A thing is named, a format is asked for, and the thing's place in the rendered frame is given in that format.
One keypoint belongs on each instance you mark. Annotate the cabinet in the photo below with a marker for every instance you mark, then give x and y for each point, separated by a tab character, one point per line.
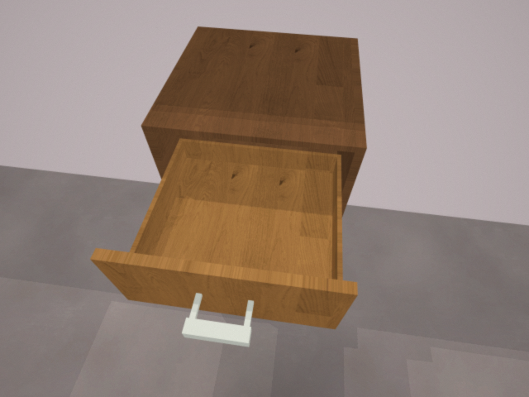
260	88

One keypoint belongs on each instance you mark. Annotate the handle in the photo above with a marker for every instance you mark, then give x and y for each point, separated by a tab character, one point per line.
215	331

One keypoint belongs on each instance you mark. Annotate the drawer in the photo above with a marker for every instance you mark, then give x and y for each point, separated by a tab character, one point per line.
236	223

